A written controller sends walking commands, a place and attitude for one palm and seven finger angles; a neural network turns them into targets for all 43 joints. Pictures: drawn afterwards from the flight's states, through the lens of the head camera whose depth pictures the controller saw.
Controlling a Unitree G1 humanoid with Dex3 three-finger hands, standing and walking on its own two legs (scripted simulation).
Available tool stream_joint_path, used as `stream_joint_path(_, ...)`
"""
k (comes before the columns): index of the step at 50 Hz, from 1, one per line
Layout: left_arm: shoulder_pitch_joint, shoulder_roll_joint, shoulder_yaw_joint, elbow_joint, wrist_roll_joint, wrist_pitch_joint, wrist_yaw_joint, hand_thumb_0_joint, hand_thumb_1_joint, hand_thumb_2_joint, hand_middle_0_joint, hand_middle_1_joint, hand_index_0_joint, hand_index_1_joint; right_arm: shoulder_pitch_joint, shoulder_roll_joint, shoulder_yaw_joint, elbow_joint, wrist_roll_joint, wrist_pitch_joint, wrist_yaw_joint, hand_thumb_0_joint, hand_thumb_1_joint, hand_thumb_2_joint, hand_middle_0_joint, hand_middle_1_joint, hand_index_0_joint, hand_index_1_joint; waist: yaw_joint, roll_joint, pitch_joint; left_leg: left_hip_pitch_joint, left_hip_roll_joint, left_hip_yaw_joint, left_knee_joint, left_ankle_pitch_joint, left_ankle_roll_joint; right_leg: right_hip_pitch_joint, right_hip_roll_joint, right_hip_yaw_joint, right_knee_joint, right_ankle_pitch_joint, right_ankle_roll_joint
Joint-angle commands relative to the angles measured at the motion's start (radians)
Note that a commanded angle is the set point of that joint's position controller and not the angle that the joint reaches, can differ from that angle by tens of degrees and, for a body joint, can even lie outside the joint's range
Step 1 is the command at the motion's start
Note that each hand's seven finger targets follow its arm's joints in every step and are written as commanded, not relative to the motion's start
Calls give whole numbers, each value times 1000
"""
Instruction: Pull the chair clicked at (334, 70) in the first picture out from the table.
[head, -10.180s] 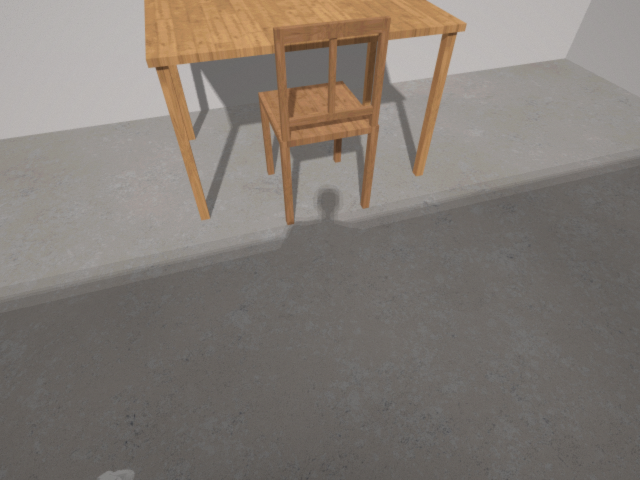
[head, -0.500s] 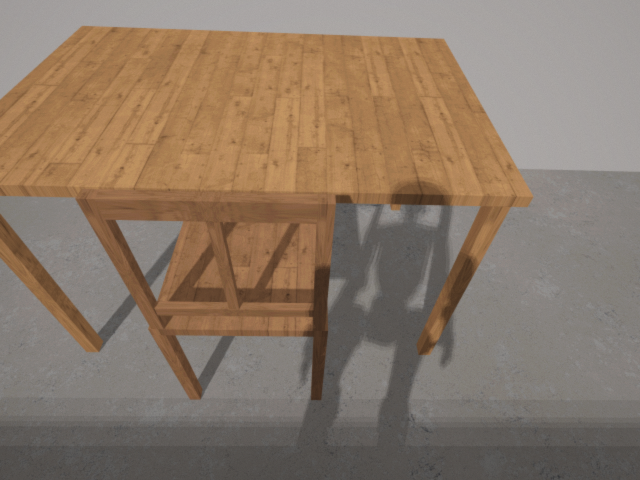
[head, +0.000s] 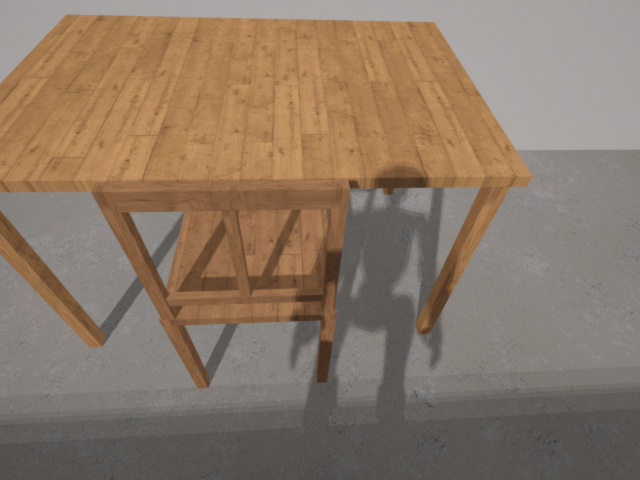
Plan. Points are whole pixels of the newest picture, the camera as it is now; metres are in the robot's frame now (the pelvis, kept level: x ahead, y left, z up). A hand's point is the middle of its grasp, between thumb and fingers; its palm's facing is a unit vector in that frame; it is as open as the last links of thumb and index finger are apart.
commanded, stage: look again from close up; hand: left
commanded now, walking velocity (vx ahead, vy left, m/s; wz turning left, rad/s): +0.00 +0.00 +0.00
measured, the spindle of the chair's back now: (238, 255) +0.51 +0.18 -0.11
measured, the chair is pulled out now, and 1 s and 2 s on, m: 0.00 0.00 0.00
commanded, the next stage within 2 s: shuffle to correct the standing spot in 0.26 s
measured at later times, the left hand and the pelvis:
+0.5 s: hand out of the picture -0.02 +0.14 -0.18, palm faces +0.01 -0.99 -0.17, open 7.4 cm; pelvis +0.00 -0.01 +0.00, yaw +0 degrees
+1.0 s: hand out of the picture +0.08 +0.15 -0.18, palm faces +0.14 -0.97 -0.19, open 7.3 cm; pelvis +0.09 -0.02 +0.00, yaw +6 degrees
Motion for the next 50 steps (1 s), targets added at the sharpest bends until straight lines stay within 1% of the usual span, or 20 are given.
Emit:
stream_joint_path(1, 76, 76, 13, -20, -4, -14, 5, 0, 900, 900, -200, -300, -200, -300, 24, -119, -26, -37, 4, -20, -10, 0, -900, -900, 200, 300, 200, 300, 6, 33, 14, 9, 193, -208, -187, -44, -36, -38, -26, 9, -50, 47, -52)
stream_joint_path(14, 96, 42, 11, 33, -6, -21, 11, 0, 900, 900, -200, -300, -200, -300, 55, -88, -23, 21, 6, -19, -12, 0, -900, -900, 200, 300, 200, 300, -2, 29, 25, 28, 182, -182, -174, -29, -43, -63, -33, 28, -61, 70, -56)
stream_joint_path(18, 91, 39, 12, 34, -6, -25, 13, 0, 900, 900, -200, -300, -200, -300, 57, -77, -23, 28, 6, -19, -11, 0, -900, -900, 200, 300, 200, 300, -3, 0, 30, 27, 172, -163, -147, 5, -45, -67, -37, 45, -71, 89, -60)
stream_joint_path(23, 86, 36, 19, 26, 6, -13, 0, 0, 900, 900, -200, -300, -200, -300, 61, -107, -37, 32, -4, -5, -9, 0, -900, -900, 200, 300, 200, 300, -7, 57, 90, -68, 216, -266, -247, -411, -19, -114, 9, -27, -17, -176, -52)
stream_joint_path(26, 114, 36, 26, 23, 12, -12, -9, 0, 900, 900, -200, -300, -200, -300, 48, -118, -46, 18, -5, -3, -8, 0, -900, -900, 200, 300, 200, 300, 10, 57, 112, -143, 226, -299, -249, -476, 1, -90, 17, -42, -3, -188, -56)
stream_joint_path(29, 146, 37, 37, 23, 6, -22, -11, 0, 900, 900, -200, -300, -200, -300, 48, -88, -42, 2, -5, -9, -10, 0, -900, -900, 200, 300, 200, 300, 17, -12, 87, -168, 156, -224, -117, -352, -18, -49, -36, 45, -98, -227, -89)
stream_joint_path(31, 161, 78, 47, 24, 0, -28, -6, 0, 900, 900, -200, -300, -200, -300, 42, -41, -31, -14, -4, -13, -5, 0, -900, -900, 200, 300, 200, 300, 23, -156, 89, -264, 63, -74, 99, -212, -50, 30, -139, 185, -201, -302, -149)
stream_joint_path(32, 171, 100, 56, 20, -4, -30, -2, 0, 900, 900, -200, -300, -200, -300, 34, -33, -29, -25, -6, -18, -3, 0, -900, -900, 200, 300, 200, 300, 26, -202, 71, -297, 61, -28, 202, -175, -57, 61, -215, 260, -237, -304, -185)
stream_joint_path(33, 173, 100, 58, 16, -5, -37, -1, 0, 900, 900, -200, -300, -200, -300, 10, -38, -33, -35, -7, -22, -1, 0, -900, -900, 200, 300, 200, 300, 29, -184, 65, -310, 80, -28, 276, -197, -59, 63, -250, 280, -246, -249, -217)
stream_joint_path(35, 163, 92, 60, 16, 5, -49, -1, 0, 900, 900, -200, -300, -200, -300, -15, -32, -34, -58, -3, -33, 4, 0, -900, -900, 200, 300, 200, 300, 22, -138, 68, -339, 100, -29, 300, -247, -58, 109, -263, 231, -188, 12, -243)
stream_joint_path(36, 160, 94, 60, 17, 7, -49, -2, 0, 900, 900, -200, -300, -200, -300, -7, -23, -33, -55, -1, -37, 5, 0, -900, -900, 200, 300, 200, 300, 17, -117, 61, -305, 100, -12, 261, -239, -57, 112, -256, 184, -145, 115, -236)
stream_joint_path(37, 133, 96, 60, 14, 7, -49, -3, 0, 900, 900, -200, -300, -200, -300, 28, -18, -29, -45, 1, -43, 4, 0, -900, -900, 200, 300, 200, 300, -8, -88, 47, -216, 99, -1, 163, -194, -57, 87, -232, 120, -80, 209, -215)
stream_joint_path(38, 93, 92, 58, 10, 1, -46, -5, 0, 900, 900, -200, -300, -200, -300, 115, -16, -26, -16, -1, -50, 1, 0, -900, -900, 200, 300, 200, 300, -51, -61, 10, -43, 80, 13, 29, -75, -52, 10, -171, 32, 19, 268, -170)
stream_joint_path(39, 78, 65, 54, 2, -8, -43, -12, 0, 900, 900, -200, -300, -200, -300, 226, -70, -35, 26, -7, -59, -8, 0, -900, -900, 200, 300, 200, 300, -84, 83, -25, 144, 144, -132, -52, 89, -11, -126, -70, -67, 238, 258, -110)
stream_joint_path(40, 74, 20, 40, -22, -14, -46, -18, 0, 900, 900, -200, -300, -200, -300, 338, -161, -56, 58, -17, -63, -23, 0, -900, -900, 200, 300, 200, 300, -104, 313, -59, 322, 370, -440, -122, 332, 86, -368, 36, -151, 475, -97, -45)
stream_joint_path(41, 23, 40, 36, -54, -2, -44, -11, 0, 900, 900, -200, -300, -200, -300, 364, -179, -58, 61, -13, -52, -27, 0, -900, -900, 200, 300, 200, 300, -110, 284, -20, 314, 459, -496, -144, 450, 151, -448, 37, -76, 618, -330, -56)
stream_joint_path(43, -33, 29, 42, -45, 2, -32, -3, 0, 900, 900, -200, -300, -200, -300, 241, -101, -29, 35, -13, -54, -33, 0, -900, -900, 200, 300, 200, 300, -60, 139, 85, 91, 417, -391, -150, 581, 135, -413, -29, 3, 638, -246, -52)
stream_joint_path(46, 38, -10, 31, -11, -14, -14, -4, 0, 900, 900, -200, -300, -200, -300, 83, -95, -13, -9, -2, -54, -41, 0, -900, -900, 200, 300, 200, 300, 13, 87, 39, 14, 330, -204, -119, 785, 81, -226, -34, -4, 464, -122, -21)
stream_joint_path(48, 65, -6, 33, -5, -17, -2, -2, 0, 900, 900, -200, -300, -200, -300, 47, -115, -18, -16, 1, -45, -42, 0, -900, -900, 200, 300, 200, 300, 19, 105, -16, 50, 307, -154, -94, 768, 56, -162, -10, -34, 346, -55, -19)
stream_joint_path(50, 40, 12, 38, -20, -13, 4, 0, 0, 900, 900, -200, -300, -200, -300, 47, -125, -34, -22, 2, -33, -40, 0, -900, -900, 200, 300, 200, 300, 5, 136, -20, 82, 314, -158, -82, 755, 55, -166, 7, -55, 303, -32, -24)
